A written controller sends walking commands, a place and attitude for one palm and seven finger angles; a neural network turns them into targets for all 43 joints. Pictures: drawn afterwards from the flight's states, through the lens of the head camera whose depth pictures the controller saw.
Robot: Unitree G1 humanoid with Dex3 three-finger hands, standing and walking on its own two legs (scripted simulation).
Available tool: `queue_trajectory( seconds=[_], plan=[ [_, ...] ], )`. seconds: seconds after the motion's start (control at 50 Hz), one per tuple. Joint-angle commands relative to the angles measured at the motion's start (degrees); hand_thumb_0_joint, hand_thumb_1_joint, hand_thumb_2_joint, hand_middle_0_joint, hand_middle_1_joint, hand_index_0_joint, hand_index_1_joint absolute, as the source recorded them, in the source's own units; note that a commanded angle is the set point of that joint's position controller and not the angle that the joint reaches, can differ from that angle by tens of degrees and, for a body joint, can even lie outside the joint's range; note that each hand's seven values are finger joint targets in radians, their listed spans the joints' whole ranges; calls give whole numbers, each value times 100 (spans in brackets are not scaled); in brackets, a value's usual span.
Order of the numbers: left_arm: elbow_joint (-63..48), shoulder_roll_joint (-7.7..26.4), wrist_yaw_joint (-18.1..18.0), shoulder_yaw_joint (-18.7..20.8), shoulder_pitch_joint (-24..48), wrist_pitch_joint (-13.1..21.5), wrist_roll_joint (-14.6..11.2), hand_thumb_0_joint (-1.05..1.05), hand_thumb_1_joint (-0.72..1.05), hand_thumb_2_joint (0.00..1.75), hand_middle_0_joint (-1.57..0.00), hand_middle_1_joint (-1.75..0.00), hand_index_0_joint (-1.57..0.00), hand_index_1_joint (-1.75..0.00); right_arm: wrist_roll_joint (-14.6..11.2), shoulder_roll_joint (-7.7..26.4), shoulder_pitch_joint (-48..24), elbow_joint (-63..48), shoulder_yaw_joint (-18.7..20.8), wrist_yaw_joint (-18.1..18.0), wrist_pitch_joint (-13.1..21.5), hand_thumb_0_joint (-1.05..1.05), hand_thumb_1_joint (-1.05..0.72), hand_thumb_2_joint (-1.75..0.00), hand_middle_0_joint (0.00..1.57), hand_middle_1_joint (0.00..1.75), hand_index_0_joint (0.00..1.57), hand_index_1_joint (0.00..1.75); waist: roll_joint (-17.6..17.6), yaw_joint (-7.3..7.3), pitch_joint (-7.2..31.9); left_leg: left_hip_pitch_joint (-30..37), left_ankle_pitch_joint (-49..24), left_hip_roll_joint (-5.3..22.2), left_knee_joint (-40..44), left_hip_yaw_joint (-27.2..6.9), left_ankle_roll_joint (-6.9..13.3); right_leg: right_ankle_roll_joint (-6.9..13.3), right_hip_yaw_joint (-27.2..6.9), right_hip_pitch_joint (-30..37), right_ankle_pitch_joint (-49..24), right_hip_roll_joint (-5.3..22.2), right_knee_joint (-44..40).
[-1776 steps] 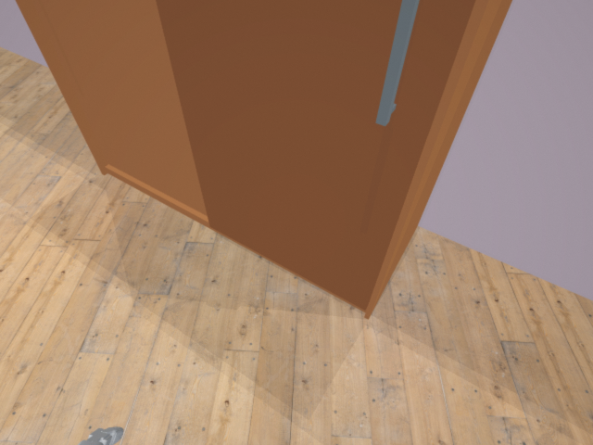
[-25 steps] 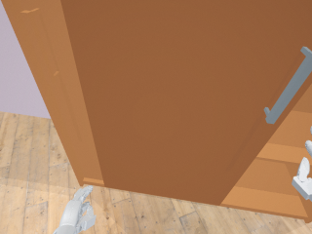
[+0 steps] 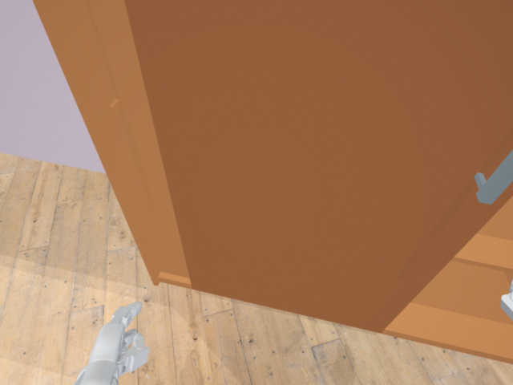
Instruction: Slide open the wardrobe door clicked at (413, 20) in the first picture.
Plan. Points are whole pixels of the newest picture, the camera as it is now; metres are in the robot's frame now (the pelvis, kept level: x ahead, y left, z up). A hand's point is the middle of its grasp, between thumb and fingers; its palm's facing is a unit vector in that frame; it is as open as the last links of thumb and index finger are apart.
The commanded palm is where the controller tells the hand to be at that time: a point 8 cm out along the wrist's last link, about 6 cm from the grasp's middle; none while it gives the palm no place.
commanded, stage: step back with the hand held close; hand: right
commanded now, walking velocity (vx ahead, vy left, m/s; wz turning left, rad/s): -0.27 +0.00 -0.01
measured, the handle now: out of the picture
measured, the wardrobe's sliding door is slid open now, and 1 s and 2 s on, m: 0.56 0.56 0.56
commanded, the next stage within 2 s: stop stepping back and stand still in 0.84 s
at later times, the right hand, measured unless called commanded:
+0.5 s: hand out of the picture +0.11 -0.35 +0.16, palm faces +0.44 +0.78 -0.44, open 7.4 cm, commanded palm +0.06 -0.39 +0.18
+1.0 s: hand out of the picture +0.00 -0.47 +0.20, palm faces +0.41 +0.85 -0.32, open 7.4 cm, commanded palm -0.08 -0.52 +0.18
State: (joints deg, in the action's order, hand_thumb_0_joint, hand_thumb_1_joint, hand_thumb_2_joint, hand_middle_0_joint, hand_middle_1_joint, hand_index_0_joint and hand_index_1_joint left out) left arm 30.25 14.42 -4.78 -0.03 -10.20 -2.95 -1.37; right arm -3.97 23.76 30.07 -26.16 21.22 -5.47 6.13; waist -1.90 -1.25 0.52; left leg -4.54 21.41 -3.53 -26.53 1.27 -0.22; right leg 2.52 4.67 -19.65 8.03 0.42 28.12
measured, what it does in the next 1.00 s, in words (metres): steps to the right: right foot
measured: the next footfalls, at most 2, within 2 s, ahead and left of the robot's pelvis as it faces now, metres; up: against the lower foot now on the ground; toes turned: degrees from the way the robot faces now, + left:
right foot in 0.80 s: +0.02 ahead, -0.22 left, +0.00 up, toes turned +1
left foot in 1.08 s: -0.22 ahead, -0.13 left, -0.01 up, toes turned +6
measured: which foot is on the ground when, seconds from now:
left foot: down 0.00-0.80, up 0.82-1.00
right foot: down 0.00-0.68, up 0.70-0.78, down 0.80-1.00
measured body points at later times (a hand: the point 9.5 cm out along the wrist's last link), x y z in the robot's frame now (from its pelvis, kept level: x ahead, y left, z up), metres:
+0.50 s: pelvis -0.07 -0.08 -0.01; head -0.06 -0.11 +0.44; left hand +0.11 +0.14 -0.08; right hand +0.08 -0.39 +0.19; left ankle -0.08 +0.08 -0.73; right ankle +0.07 -0.10 -0.73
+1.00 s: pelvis -0.21 -0.21 +0.00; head -0.18 -0.28 +0.45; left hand -0.03 -0.01 -0.06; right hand -0.03 -0.52 +0.22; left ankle -0.24 -0.09 -0.65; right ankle -0.03 -0.24 -0.73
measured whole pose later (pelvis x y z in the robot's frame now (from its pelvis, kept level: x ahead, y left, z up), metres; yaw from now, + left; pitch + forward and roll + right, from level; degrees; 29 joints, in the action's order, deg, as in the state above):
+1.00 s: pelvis -0.21 -0.21 +0.00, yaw -2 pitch -3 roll +8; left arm 35.4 5.8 0.4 0.0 -11.3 7.7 0.8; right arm -4.4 26.2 21.9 -38.5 25.1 -6.1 11.1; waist 1.1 -0.6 -6.3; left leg -20.3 34.7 -8.9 -58.8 3.9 2.2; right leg -5.7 1.0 -23.8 2.3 0.1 22.6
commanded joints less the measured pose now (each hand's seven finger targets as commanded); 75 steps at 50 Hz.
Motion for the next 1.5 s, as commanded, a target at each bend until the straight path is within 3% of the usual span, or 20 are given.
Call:
queue_trajectory(
  seconds=[0.0,0.26,0.44,0.52,0.6,0.66,0.68,0.74,0.78,0.84,0.94,0.98,1.0,1.04,1.06,1.1,1.16,1.3,1.36,1.48],
  plan=[
    [-939,472,-44,144,591,248,-25,0,90,90,-20,-30,-20,-30,-72,1321,-149,-1136,1072,-217,467,0,-90,-90,20,30,20,30,210,-35,599,-1074,-3368,888,649,-599,-523,183,-392,1197,-1273,331,248],
    [-928,703,-88,238,499,718,85,0,90,90,-20,-30,-20,-30,-1,1340,-57,-1625,1237,-356,643,0,-90,-90,20,30,20,30,-1016,-132,499,84,252,-19,-331,-85,109,130,-1862,-862,2952,1051,-2101],
    [-393,544,-67,234,146,960,112,0,90,90,-20,-30,-20,-30,17,1039,-432,-1526,774,-471,757,0,-90,-90,20,30,20,30,621,212,262,-3116,722,1366,1130,-1023,751,-256,-1083,1643,1170,269,882],
    [-538,726,-100,186,511,1154,114,0,90,90,-20,-30,-20,-30,113,1181,-1062,-1817,940,-451,824,0,-90,-90,20,30,20,30,-1597,-84,345,-829,901,-386,-1690,33,164,-428,-2782,-448,3675,1437,-2847],
    [-595,417,157,358,389,1221,174,0,90,90,-20,-30,-20,-30,-59,1128,-443,-1859,970,-305,925,0,-90,-90,20,30,20,30,-1223,-295,908,38,1125,-537,-1546,506,410,-1380,-1114,-381,1824,756,-2639],
    [-258,363,335,444,-17,1234,-131,0,90,90,-20,-30,-20,-30,-111,1200,215,-1973,1043,-340,1208,0,-90,-90,20,30,20,30,2393,-211,690,-3394,578,2615,1551,-2186,1533,-1053,-1284,1426,1795,-199,4645],
    [-328,303,370,292,281,1135,24,0,90,90,-20,-30,-20,-30,-18,1047,-361,-2210,945,-332,1221,0,-90,-90,20,30,20,30,1700,-93,72,-2776,-854,2993,1098,-2230,1895,-708,-1641,-465,2688,-98,5756],
    [-180,415,245,213,290,1018,81,0,90,90,-20,-30,-20,-30,100,1111,-1476,-2042,909,-229,961,0,-90,-90,20,30,20,30,418,414,-128,-2289,-1940,1347,-1243,-383,404,-411,-1182,321,1165,203,805],
    [-320,660,137,325,612,1218,143,0,90,90,-20,-30,-20,-30,110,1366,-1816,-2410,1089,-293,1035,0,-90,-90,20,30,20,30,-2793,62,249,-2541,1740,-67,-3718,-78,47,93,-2851,231,-470,1632,-1328],
    [-199,611,275,436,389,1428,232,0,90,90,-20,-30,-20,-30,-2,1410,-1670,-2402,1212,-179,1078,0,-90,-90,20,30,20,30,-1481,132,463,-1785,1215,-526,-5063,-528,84,-833,-3506,-922,3653,1561,-2492],
    [-351,233,500,503,388,1346,166,0,90,90,-20,-30,-20,-30,-137,1095,-382,-2744,1082,-139,902,0,-90,-90,20,30,20,30,-2138,-254,1101,-128,1457,-925,-2939,1057,287,-1900,-590,-322,2033,336,-2668],
    [-371,133,541,541,-10,1297,3,0,90,90,-20,-30,-20,-30,-100,1152,653,-2213,1232,-190,905,0,-90,-90,20,30,20,30,-636,-442,1079,-166,1991,-66,111,807,1076,-2111,518,-82,1520,-671,663],
    [-207,110,574,542,-190,1233,-195,0,90,90,-20,-30,-20,-30,-66,1177,612,-2290,1072,-186,908,0,-90,-90,20,30,20,30,2747,-220,700,-2331,374,2036,876,-1214,1599,-1398,-746,604,2381,-442,5399],
    [-436,-60,521,185,298,1146,122,0,90,90,-20,-30,-20,-30,-256,2257,-1423,-3469,2131,-228,940,0,-90,-90,20,30,20,30,859,353,210,-2098,-745,2818,574,-1677,1124,451,-1904,-1625,2993,399,6977],
    [-286,-135,464,-235,283,1075,431,0,90,90,-20,-30,-20,-30,-181,2095,-1926,-2536,1931,-272,946,0,-90,-90,20,30,20,30,243,416,-42,-1484,-765,2631,382,-1263,-127,-163,-1668,-1483,2692,931,3910],
    [87,480,335,380,63,971,107,0,90,90,-20,-30,-20,-30,164,825,-1783,-635,852,-235,515,0,-90,-90,20,30,20,30,29,552,-328,-3002,1498,1072,-817,-19,450,-292,-595,738,1519,237,1278],
    [-346,546,171,353,505,1262,152,0,90,90,-20,-30,-20,-30,93,1502,-1885,-1589,1249,-363,844,0,-90,-90,20,30,20,30,-1785,257,-566,-2363,1261,-163,-4173,-137,-30,553,-4155,-936,3707,1815,-2083],
    [-539,305,567,449,531,1097,213,0,90,90,-20,-30,-20,-30,-78,1391,93,-3028,1305,-207,777,0,-90,-90,20,30,20,30,-2089,-66,851,1104,1454,-390,-1505,217,393,-362,-1597,-1891,3328,1054,-1772],
    [-375,214,415,461,366,859,3,0,90,90,-20,-30,-20,-30,-14,1342,91,-2111,1420,-342,501,0,-90,-90,20,30,20,30,1719,78,107,-887,2097,2285,2123,-3579,1596,-487,-485,-2405,2038,-331,4296],
    [-28,383,30,323,308,903,109,0,90,90,-20,-30,-20,-30,91,892,-748,-155,837,-404,645,0,-90,-90,20,30,20,30,456,220,-504,-1360,1783,1749,1709,-1853,1034,-275,-371,-1716,1460,416,3218]
  ],
)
